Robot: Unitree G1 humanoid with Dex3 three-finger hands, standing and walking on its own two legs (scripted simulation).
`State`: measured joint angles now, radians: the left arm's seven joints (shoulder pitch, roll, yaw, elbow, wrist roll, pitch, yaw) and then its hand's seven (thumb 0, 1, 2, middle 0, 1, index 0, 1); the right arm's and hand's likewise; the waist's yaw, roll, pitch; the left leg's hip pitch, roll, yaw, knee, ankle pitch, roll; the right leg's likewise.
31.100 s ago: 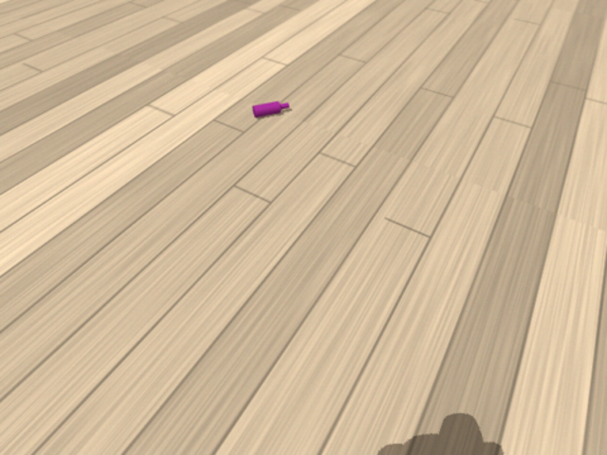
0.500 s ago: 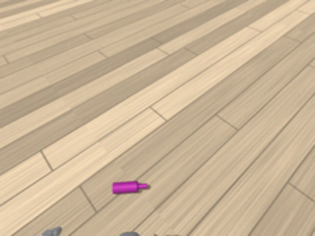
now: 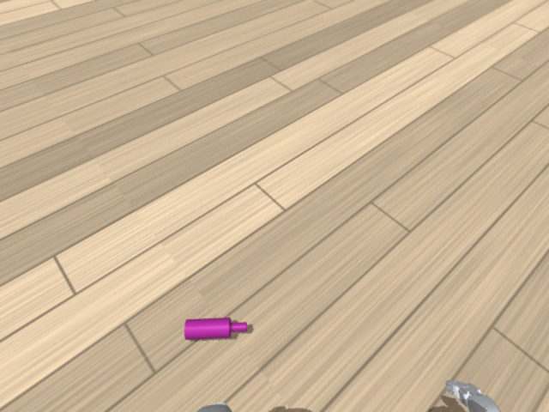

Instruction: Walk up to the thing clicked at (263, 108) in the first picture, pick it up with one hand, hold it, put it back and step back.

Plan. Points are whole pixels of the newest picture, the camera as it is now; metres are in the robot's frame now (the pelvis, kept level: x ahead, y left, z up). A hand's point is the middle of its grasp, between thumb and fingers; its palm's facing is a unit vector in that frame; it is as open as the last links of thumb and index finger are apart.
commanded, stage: walk up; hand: left
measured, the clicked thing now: (216, 328) +0.48 +0.20 -0.72
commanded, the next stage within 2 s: none
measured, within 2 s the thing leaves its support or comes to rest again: neither
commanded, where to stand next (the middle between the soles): +0.12 -0.03 m, yaw +3 degrees
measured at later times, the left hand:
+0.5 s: hand out of the picture +0.10 +0.26 -0.14, palm faces -0.02 -0.95 -0.32, open 7.4 cm
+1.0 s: hand out of the picture +0.07 +0.26 -0.14, palm faces +0.00 -0.94 -0.33, open 7.4 cm
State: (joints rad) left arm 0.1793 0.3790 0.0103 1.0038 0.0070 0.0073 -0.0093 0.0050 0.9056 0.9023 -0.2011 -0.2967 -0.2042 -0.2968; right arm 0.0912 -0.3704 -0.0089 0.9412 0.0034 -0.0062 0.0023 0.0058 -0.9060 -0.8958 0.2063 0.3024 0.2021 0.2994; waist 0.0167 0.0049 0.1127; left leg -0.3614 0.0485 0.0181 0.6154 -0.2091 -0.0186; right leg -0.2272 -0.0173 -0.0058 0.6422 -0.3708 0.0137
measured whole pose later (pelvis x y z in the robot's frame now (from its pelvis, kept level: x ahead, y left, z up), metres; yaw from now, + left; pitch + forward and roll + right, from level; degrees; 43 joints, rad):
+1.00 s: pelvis +0.03 +0.01 +0.02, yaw +0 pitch -2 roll +0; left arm 0.18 0.36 0.03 1.11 0.03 -0.01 -0.03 0.00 0.90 0.90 -0.20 -0.30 -0.20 -0.30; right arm 0.12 -0.34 -0.03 1.10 -0.03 -0.01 0.03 0.01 -0.91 -0.90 0.21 0.30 0.20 0.30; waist 0.01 -0.01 0.02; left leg -0.25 0.02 0.02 0.45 -0.31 0.02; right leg -0.09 -0.03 0.00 0.41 -0.38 -0.01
